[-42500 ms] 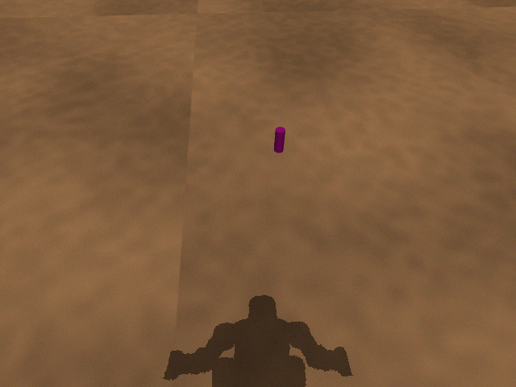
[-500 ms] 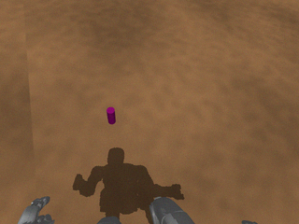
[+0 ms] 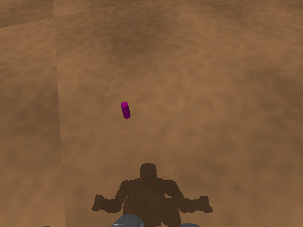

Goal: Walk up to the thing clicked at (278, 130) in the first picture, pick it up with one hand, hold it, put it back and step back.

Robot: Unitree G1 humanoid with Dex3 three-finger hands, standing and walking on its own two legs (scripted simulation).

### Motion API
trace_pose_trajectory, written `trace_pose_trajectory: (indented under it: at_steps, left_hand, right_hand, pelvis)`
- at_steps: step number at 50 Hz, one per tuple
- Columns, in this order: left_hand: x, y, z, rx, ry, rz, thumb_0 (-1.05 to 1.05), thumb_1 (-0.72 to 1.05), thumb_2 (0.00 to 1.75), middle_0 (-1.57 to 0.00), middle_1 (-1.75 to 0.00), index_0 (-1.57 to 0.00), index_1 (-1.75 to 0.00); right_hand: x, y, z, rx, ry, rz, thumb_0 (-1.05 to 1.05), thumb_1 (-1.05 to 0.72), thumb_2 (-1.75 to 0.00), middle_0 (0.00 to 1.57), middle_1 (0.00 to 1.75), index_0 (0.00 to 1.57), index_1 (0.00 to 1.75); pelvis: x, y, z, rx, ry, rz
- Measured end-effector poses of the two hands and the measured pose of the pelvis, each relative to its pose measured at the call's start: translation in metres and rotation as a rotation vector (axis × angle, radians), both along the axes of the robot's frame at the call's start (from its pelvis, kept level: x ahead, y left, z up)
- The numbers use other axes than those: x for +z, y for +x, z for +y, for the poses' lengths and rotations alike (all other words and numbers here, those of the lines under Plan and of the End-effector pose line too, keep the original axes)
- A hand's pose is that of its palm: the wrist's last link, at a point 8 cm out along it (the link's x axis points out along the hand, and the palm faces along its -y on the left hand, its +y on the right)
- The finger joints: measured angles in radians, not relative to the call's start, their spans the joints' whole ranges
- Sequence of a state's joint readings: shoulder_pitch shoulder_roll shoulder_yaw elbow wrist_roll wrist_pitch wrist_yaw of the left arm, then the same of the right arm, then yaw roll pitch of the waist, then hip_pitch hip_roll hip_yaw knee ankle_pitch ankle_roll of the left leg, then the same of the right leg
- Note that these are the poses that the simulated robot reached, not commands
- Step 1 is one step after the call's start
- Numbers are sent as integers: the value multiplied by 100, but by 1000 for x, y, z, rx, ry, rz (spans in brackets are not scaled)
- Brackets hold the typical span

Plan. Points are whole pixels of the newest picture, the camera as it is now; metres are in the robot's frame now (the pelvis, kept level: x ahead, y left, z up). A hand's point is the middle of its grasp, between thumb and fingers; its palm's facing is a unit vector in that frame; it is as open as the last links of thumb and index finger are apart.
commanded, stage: step back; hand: left
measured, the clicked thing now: (125, 110) +1.00 +0.26 -0.69
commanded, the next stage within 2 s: stand in 0.96 s
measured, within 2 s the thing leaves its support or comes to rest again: neither
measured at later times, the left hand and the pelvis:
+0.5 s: hand out of the picture +0.02 +0.25 -0.14, palm faces +0.08 -0.91 -0.40, open 7.4 cm; pelvis -0.01 -0.03 -0.01, yaw +4 degrees
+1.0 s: hand out of the picture +0.09 +0.28 -0.15, palm faces +0.04 -0.93 -0.37, open 7.4 cm; pelvis +0.03 +0.01 +0.00, yaw +3 degrees
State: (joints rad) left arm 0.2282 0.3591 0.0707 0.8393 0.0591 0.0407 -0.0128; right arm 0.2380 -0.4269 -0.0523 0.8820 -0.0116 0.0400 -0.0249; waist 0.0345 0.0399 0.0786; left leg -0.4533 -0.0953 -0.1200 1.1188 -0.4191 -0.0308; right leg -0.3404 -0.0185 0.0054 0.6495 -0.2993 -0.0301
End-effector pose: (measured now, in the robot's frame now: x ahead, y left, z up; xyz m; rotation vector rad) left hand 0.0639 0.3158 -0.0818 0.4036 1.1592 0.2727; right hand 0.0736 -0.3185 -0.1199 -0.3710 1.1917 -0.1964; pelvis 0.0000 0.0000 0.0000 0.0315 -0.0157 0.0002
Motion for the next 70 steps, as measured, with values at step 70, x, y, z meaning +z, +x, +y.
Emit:
trace_pose_trajectory:
  at_steps: [70]
  left_hand:
    - [-21,22,-3,22,-117,61,0,90,90,-20,-30,-21,-30]
  right_hand:
    - [20,45,37,-4,54,22,1,-90,-89,20,30,20,30]
  pelvis:
    - [18,33,12,52,-32,-29]
